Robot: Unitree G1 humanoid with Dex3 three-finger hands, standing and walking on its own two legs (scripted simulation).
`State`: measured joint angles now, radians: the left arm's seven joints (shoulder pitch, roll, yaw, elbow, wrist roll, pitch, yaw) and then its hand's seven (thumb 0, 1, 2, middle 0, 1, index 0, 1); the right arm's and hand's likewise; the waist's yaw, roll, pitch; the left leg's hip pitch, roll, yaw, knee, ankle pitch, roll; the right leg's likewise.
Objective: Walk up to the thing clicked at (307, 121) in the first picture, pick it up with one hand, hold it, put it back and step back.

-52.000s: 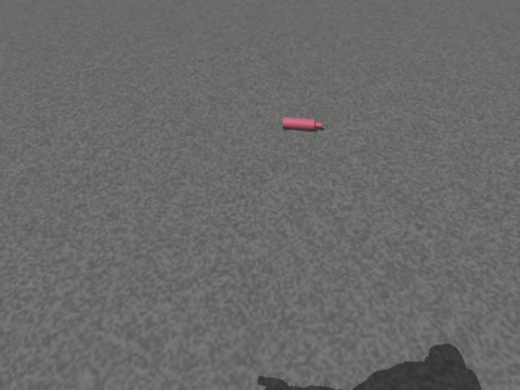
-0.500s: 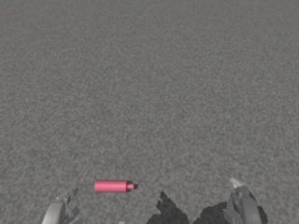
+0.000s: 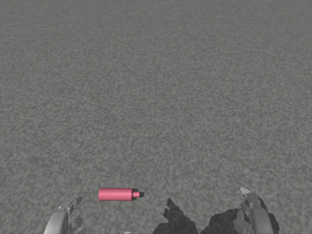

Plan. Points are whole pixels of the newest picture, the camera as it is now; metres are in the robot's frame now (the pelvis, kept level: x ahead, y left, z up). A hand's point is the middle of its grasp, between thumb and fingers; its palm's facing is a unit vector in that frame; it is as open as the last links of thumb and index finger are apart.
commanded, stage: home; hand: left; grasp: from above
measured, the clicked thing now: (119, 194) +0.46 +0.21 -0.68
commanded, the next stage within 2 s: stand in 0.34 s
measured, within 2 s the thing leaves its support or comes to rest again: neither
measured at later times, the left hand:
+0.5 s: hand (82, 232) +0.16 +0.19 -0.06, palm faces +0.02 -0.96 -0.28, open 7.4 cm
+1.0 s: hand out of the picture +0.03 +0.25 -0.11, palm faces +0.05 -0.94 -0.33, open 7.4 cm
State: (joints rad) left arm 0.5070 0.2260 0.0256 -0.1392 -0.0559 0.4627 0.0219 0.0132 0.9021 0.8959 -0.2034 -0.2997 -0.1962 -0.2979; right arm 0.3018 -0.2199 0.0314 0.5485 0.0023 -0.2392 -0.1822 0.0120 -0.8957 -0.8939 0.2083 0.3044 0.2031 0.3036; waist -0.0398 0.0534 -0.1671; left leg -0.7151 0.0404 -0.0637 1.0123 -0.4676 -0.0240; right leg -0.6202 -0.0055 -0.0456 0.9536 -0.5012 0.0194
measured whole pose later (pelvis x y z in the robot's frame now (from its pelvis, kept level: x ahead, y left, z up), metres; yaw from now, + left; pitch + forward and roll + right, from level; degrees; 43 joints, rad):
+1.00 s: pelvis -0.01 +0.02 +0.05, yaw +1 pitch -3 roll -1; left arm 0.24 0.28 0.04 0.98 0.04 0.02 0.03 0.01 0.90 0.90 -0.21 -0.30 -0.20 -0.30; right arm 0.17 -0.28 -0.04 1.01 -0.04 0.00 -0.01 0.01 -0.90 -0.89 0.21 0.30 0.20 0.30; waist 0.02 0.01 0.05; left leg -0.26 -0.01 -0.03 0.58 -0.26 0.01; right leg -0.18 -0.05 -0.03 0.53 -0.30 0.05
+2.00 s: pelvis +0.00 +0.00 +0.07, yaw +2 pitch -3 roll +0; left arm 0.12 0.31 0.03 1.14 0.02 0.00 0.02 0.01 0.90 0.90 -0.21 -0.30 -0.20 -0.30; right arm 0.12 -0.32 -0.01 1.14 -0.02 0.00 -0.01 0.00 -0.90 -0.89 0.21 0.30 0.20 0.30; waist 0.01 0.02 0.07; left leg -0.14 0.01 -0.05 0.37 -0.17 -0.02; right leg -0.05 -0.04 -0.05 0.33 -0.22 0.03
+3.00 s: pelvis +0.01 -0.01 +0.07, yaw +2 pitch -2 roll +0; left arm 0.12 0.33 0.03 1.11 0.00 0.00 0.01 0.01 0.90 0.90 -0.21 -0.30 -0.20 -0.30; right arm 0.10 -0.35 -0.01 1.13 -0.01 0.01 0.01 0.00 -0.90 -0.89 0.21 0.30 0.20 0.30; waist 0.00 0.02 0.07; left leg -0.16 0.02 -0.06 0.39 -0.18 -0.02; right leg -0.07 -0.03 -0.06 0.35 -0.23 0.02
